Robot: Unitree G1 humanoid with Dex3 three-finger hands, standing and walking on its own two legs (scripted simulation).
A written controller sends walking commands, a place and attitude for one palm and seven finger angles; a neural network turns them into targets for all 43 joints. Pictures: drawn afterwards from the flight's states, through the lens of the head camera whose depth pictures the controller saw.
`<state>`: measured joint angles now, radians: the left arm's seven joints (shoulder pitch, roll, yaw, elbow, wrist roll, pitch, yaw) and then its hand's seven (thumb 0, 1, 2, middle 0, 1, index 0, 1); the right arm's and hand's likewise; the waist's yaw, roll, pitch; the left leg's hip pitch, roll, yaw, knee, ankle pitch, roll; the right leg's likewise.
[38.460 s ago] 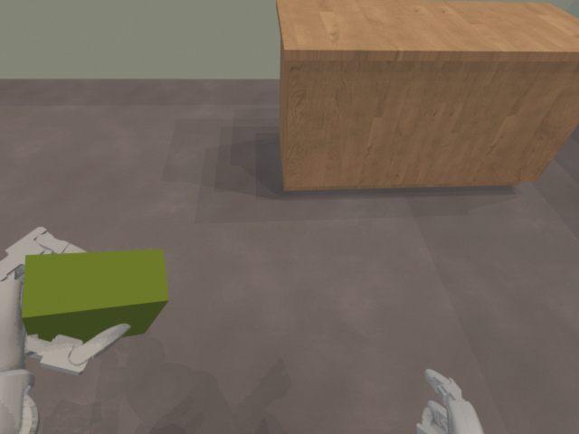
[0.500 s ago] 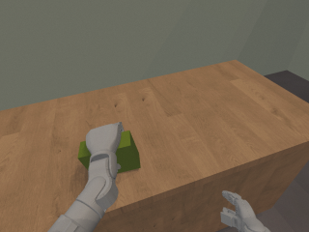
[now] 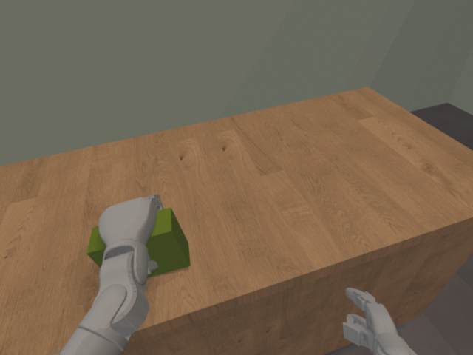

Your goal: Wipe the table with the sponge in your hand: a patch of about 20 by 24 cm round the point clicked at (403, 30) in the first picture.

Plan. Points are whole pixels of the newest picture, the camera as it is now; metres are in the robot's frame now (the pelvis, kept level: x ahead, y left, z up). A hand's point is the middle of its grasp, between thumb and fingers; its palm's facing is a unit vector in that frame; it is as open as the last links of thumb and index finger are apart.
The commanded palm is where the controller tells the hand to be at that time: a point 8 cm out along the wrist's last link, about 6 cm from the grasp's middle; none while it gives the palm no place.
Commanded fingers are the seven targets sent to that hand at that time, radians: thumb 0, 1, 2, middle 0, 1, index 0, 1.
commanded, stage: wipe forward along the middle lane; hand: left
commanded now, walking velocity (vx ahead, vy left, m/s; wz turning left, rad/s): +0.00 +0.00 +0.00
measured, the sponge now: (147, 253) +0.28 +0.22 +0.04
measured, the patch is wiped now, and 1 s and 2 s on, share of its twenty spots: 1.00 1.00 1.00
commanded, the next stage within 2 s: slide back across to the first lane in 1.64 s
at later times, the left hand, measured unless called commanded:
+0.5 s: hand (128, 225) +0.31 +0.25 +0.07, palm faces -0.01 -0.06 -1.00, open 9.7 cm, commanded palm +0.29 +0.25 +0.11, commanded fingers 0.00 0.10 1.30 -1.20 -1.60 -1.20 -1.60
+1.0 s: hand (132, 203) +0.37 +0.27 +0.07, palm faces -0.05 -0.03 -1.00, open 9.7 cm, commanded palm +0.35 +0.27 +0.11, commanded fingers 0.00 0.10 1.30 -1.20 -1.60 -1.20 -1.60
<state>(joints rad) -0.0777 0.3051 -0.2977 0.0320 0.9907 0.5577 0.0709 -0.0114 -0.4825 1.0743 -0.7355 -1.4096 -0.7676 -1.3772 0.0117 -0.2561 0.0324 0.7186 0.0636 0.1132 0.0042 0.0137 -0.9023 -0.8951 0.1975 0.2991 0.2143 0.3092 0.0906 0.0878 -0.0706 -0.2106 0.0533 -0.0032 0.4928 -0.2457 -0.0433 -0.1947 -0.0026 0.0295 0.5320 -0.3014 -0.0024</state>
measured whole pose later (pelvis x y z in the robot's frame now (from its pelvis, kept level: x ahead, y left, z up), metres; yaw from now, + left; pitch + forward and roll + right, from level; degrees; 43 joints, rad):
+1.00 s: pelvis -0.01 +0.01 +0.00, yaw +1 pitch +4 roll +0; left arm -0.54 0.36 -0.16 0.68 1.01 0.37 0.09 0.00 -0.50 1.08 -0.76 -1.39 -0.79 -1.36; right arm 0.13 -0.26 0.02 0.75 0.07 0.09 -0.07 0.01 -0.90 -0.89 0.20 0.30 0.20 0.30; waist 0.03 0.06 -0.10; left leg -0.37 0.04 -0.03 0.52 -0.23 -0.04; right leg -0.33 -0.01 0.01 0.53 -0.28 0.01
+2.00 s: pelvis +0.00 +0.02 +0.00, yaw +0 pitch +9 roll -1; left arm -0.71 0.53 0.02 0.96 1.05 0.22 0.14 0.00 -0.50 1.08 -0.75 -1.39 -0.78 -1.37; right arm 0.24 -0.27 -0.02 0.78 0.06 0.09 -0.04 0.01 -0.90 -0.89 0.20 0.30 0.20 0.30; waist -0.06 0.04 -0.11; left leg -0.46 0.05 0.00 0.55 -0.25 -0.02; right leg -0.41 -0.01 0.04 0.50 -0.26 0.03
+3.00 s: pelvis +0.01 +0.03 +0.00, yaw +1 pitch +5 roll -1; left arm -0.38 0.52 0.01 0.58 0.99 0.22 0.08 -0.01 -0.49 1.08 -0.74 -1.40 -0.77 -1.39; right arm 0.15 -0.27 0.00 0.72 0.07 0.09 -0.04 0.01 -0.90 -0.89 0.20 0.30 0.20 0.30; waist 0.03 0.05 -0.09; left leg -0.35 0.03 -0.02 0.51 -0.25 -0.01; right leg -0.28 -0.03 0.01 0.46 -0.26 0.03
